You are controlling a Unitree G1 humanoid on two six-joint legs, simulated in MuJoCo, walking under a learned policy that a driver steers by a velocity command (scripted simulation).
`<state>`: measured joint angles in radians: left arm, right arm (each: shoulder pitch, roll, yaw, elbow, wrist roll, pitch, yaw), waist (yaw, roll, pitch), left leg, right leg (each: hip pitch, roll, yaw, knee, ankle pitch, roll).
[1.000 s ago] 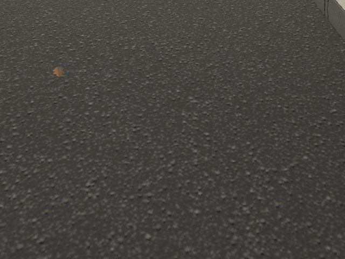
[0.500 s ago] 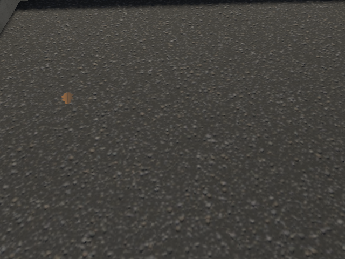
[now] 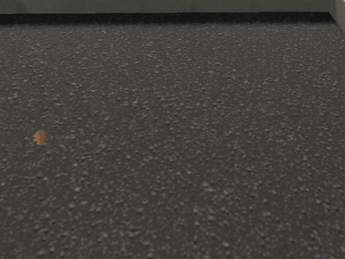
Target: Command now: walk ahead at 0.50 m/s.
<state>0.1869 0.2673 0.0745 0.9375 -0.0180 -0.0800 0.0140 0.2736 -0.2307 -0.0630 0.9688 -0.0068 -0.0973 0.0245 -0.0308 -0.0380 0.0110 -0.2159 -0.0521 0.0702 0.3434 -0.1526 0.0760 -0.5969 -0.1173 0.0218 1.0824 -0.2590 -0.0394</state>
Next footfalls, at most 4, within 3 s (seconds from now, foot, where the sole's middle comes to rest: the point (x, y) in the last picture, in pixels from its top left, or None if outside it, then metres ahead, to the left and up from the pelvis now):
0.32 right None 0.38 -0.16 -0.78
0.84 left None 0.36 0.09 -0.78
1.26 right None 0.45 -0.13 -0.78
1.80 right None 0.41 -0.17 -0.78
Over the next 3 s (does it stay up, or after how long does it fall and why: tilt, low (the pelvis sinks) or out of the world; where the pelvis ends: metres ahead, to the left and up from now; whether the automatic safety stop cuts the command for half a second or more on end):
stays up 0.83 -0.01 -0.01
